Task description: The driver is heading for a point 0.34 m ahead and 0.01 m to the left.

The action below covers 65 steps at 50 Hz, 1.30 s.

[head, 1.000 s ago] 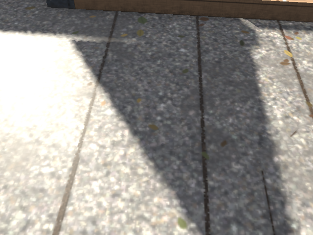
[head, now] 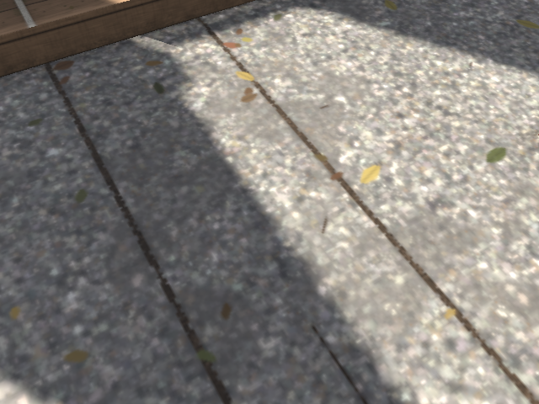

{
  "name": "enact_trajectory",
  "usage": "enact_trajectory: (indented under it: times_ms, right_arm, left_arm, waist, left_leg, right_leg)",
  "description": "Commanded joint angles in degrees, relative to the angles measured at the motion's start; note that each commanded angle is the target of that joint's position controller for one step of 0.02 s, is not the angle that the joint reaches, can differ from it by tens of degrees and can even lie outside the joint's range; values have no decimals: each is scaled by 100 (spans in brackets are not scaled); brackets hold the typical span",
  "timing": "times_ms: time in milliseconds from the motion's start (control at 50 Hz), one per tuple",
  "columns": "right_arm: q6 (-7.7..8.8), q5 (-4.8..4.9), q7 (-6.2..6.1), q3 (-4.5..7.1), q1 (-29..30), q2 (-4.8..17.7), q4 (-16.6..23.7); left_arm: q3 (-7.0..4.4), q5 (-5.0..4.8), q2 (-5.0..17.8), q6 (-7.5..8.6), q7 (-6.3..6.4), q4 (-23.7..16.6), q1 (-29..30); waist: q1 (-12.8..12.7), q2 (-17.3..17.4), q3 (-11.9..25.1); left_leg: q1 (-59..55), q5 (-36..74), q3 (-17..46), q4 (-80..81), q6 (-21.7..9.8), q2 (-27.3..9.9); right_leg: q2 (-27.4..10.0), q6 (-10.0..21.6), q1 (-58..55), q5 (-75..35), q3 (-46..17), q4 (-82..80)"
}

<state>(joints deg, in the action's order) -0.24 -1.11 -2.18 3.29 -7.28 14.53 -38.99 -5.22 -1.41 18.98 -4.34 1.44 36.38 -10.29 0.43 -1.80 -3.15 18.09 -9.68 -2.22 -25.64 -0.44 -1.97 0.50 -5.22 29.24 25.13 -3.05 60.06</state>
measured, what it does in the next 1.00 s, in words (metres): walks ahead: right foot, then left foot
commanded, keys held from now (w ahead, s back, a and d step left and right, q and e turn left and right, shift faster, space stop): w+e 0.18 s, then w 0.14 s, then w+q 0.14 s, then no key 0.54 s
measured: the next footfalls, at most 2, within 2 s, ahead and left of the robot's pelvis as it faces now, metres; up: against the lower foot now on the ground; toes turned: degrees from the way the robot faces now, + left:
right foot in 0.18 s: +0.02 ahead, -0.14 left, +0.00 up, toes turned -8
left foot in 0.62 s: +0.41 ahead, +0.02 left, +0.00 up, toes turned -5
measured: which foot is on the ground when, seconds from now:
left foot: down 0.00-0.16, up 0.18-0.60, down 0.62-1.00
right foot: up 0.00-0.16, down 0.18-0.64, up 0.66-0.96, down 0.98-1.00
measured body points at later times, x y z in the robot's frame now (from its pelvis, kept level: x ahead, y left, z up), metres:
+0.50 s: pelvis +0.13 -0.06 +0.00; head +0.15 -0.10 +0.45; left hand +0.19 +0.21 -0.10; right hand +0.28 -0.34 -0.10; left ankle +0.34 +0.06 -0.69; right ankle -0.01 -0.13 -0.74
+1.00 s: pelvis +0.31 -0.08 -0.01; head +0.32 -0.09 +0.44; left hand +0.45 +0.17 -0.12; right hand +0.41 -0.34 -0.14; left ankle +0.37 +0.02 -0.74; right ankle +0.34 -0.22 -0.74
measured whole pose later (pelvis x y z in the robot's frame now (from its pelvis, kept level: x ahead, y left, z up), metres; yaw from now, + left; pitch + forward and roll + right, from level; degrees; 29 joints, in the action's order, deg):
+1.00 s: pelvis +0.31 -0.08 -0.01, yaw -7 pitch -1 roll +2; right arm 1.0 -1.1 1.0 1.1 -7.5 13.3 -49.1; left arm -2.0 1.4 14.6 -1.5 2.4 44.0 -13.3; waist 0.4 -0.7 -2.0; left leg 17.3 -10.6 -3.5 -28.3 -2.1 2.9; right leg -3.9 -1.8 19.2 13.0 -3.2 33.4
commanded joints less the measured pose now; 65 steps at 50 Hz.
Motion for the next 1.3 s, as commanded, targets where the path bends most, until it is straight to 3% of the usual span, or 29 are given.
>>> enact_trajectory:
  times_ms: [20, 120, 160, 180, 200, 220, 240, 280, 360, 460, 540, 580, 620, 640, 660, 680, 700, 720, 740, 780, 840, 900, 960, 980, 1000, 1020, 1040, 1140, 1300]
  right_arm:
    - [34, 88, -21, 340, -3, 1130, 304]
    - [132, 300, 120, 395, 104, 1292, 204]
    - [138, 265, 151, 302, 54, 914, 116]
    - [162, 126, 224, 161, 272, 440, 241]
    - [295, 112, 254, 146, 567, 427, 644]
    - [445, 295, 275, 228, 912, 822, 709]
    - [518, 366, 312, 294, 762, 1036, 610]
    - [563, 123, 318, 303, 458, 997, 315]
    - [537, 137, 398, 191, 473, 666, 135]
    - [504, 274, 548, 31, 1123, 453, 283]
    - [604, 173, 684, -14, 1381, 393, 434]
    - [631, 101, 676, 75, 861, 622, 307]
    - [644, 46, 562, 216, -389, 954, -49]
    - [630, -50, 472, 257, -1186, 1313, -192]
    - [592, -102, 461, 224, -1261, 1517, -273]
    - [507, 32, 443, 188, -1392, 1062, -237]
    - [464, 104, 416, 127, -782, 956, -171]
    - [427, 144, 380, 62, -331, 742, -168]
    - [405, 130, 352, -13, -44, 539, -157]
    - [395, -10, 357, -16, 277, 544, -221]
    - [409, -48, 357, 5, 467, 615, -346]
    - [279, 18, 308, 24, 462, 726, -462]
    - [186, 25, 309, -126, 502, 405, -579]
    - [174, -7, 314, -182, 319, 282, -669]
    - [158, -11, 297, -148, -79, 346, -712]
    - [127, -20, 255, -152, -86, 347, -781]
    - [101, -10, 220, -138, -42, 402, -807]
    - [101, 24, 174, -122, -77, 440, -1058]
    - [40, 108, 129, -101, -41, 497, -1482]
  left_arm:
    - [-12, 19, 225, 102, -92, -554, 148]
    - [-86, 32, 337, 198, -258, -325, -374]
    - [-156, 3, 353, 245, -240, 140, -1285]
    - [-259, -16, 710, 292, -165, 263, -1881]
    - [-335, 57, 1440, 434, -187, 23, -1778]
    - [-247, 190, 1047, 582, -190, -39, -1545]
    - [-114, 189, 737, 692, -168, -44, -1225]
    - [10, 111, 437, 738, -127, -59, -928]
    - [36, 149, 441, 783, -40, 87, -1169]
    - [30, 158, 532, 833, -48, 389, -1528]
    - [49, 113, 567, 733, -31, 637, -1621]
    - [21, 87, 697, 704, 17, 653, -1476]
    - [28, 79, 738, 680, 42, 617, -1237]
    - [114, 226, 493, 721, 36, 477, -1311]
    - [337, 244, -264, 751, -77, 622, -2520]
    - [149, 88, 551, 765, -91, 896, -2261]
    - [83, -77, 712, 738, -95, 631, -1512]
    - [126, 0, 594, 704, -41, 522, -1106]
    - [110, 85, 518, 625, 12, 519, -916]
    - [153, 121, 203, 440, 66, 590, -1245]
    - [258, 203, -91, 360, 141, 633, -1298]
    - [193, 185, 88, 305, 110, 683, -1116]
    - [163, 326, 83, 299, 93, 603, -817]
    - [157, 345, 210, 322, 116, 476, -663]
    - [72, 290, 655, 338, 158, 399, -322]
    - [101, 286, 436, 378, 130, 457, -200]
    - [175, 314, 163, 436, 99, 465, -133]
    - [201, 214, 117, 632, 52, 645, -348]
    - [201, 181, 65, 577, 42, 886, -319]
  waist:
    - [164, 1298, 1013]
    - [-148, 1191, 716]
    - [-463, 630, 704]
    - [-654, -663, 573]
    - [-562, -1493, 267]
    - [-683, -1025, 90]
    - [-430, -927, -189]
    - [-255, -661, -141]
    - [-277, -462, 58]
    - [-585, -452, -274]
    - [-559, -363, -369]
    - [-245, -564, 94]
    - [465, -508, 913]
    - [672, 87, 1795]
    - [51, 1692, 2957]
    - [526, 889, 3433]
    - [427, 876, 2369]
    - [254, 460, 1633]
    - [100, 323, 1126]
    - [-273, 631, 832]
    - [-337, 850, 933]
    - [-266, 745, 1026]
    - [-316, 675, 547]
    - [-243, 408, 304]
    - [195, -339, 69]
    - [194, -714, 65]
    - [172, -738, -4]
    - [41, -187, 404]
    - [-6, 168, 611]
  left_leg:
    - [-943, -87, 951, 1029, -1185, -1371]
    - [-208, -1814, 685, 1106, -893, -1464]
    - [610, -2271, 63, 41, -509, -1044]
    - [1896, -2332, -640, -2139, -3, -476]
    - [3640, -2650, -119, -3297, 158, 303]
    - [3850, -2212, 553, -3775, 24, -46]
    - [3858, -1464, 623, -3689, -80, -243]
    - [3403, -486, 536, -3246, 27, -391]
    - [2809, 821, 255, -2469, 225, -239]
    - [2410, 1518, 73, -1255, 138, -145]
    - [1803, 1343, -158, -509, -117, 130]
    - [1149, 1089, -202, -405, -316, 379]
    - [-585, 1890, -255, 33, -620, 507]
    - [-2583, 4062, 782, -493, -1006, -532]
    - [-4581, 5602, 3186, -657, -2367, -2458]
    - [-4240, 4624, 3325, -276, -2282, -2155]
    - [-3410, 3909, 2455, 9, -1983, -1874]
    - [-2427, 3354, 2007, 288, -1728, -1549]
    - [-1546, 3066, 1696, 522, -1634, -1367]
    - [-231, 2494, 1206, 979, -1503, -1053]
    - [232, 2622, 789, 1013, -1479, -939]
    - [386, 433, 847, 1121, -1282, -923]
    - [929, -1952, 850, 1028, -694, -571]
    - [937, -2260, 755, 778, -398, -357]
    - [669, -1942, 388, 483, -154, 66]
    - [-71, -1340, 156, 195, -29, 161]
    - [-343, -969, 127, 19, 2, 174]
    - [-424, 10, 261, -31, -92, 12]
    - [-687, 900, 279, -144, -11, -45]
  right_leg:
    - [-227, 131, -157, -168, 315, -849]
    - [-115, 723, -1470, -642, 799, -2579]
    - [114, 1005, -2756, -539, 799, -3302]
    - [-1027, 1484, -3486, 416, -1063, -4053]
    - [-2174, 2488, -3537, 1192, -3721, -4778]
    - [-2277, 2641, -3178, 1799, -3891, -5250]
    - [-2077, 2369, -3042, 1460, -3332, -5227]
    - [-1550, 1925, -2919, 56, -2188, -5073]
    - [-1143, 1619, -2942, -1877, -956, -5110]
    - [-1181, 1510, -2830, -2263, -263, -5287]
    - [-1233, 1418, -2967, -4118, -77, -4735]
    - [-1233, 1259, -3281, -5725, -110, -4053]
    - [-879, 947, -3069, -6620, 76, -2484]
    - [-560, 706, -1796, -4684, 77, -926]
    - [467, 270, 72, 1309, -126, 1531]
    - [415, 250, 24, 1358, -994, 1986]
    - [36, 267, 430, 1085, -740, 1860]
    - [-233, 248, 447, 694, -421, 1402]
    - [-379, 205, 257, 458, -317, 1037]
    - [-480, 151, -736, 145, -164, 132]
    - [-489, 105, -1430, -93, 10, -1251]
    - [-437, 213, -1931, -1292, 102, -2034]
    - [-383, 426, -2389, -1499, 128, -2853]
    - [-681, 556, -2251, -1580, -252, -3432]
    - [-877, 764, -1544, -815, -571, -3677]
    - [-761, 813, -826, 270, -547, -3949]
    - [-661, 725, -612, 521, -497, -4081]
    - [-501, 565, -1450, -1612, -237, -3501]
    - [-400, 696, -1946, -3018, -74, -3263]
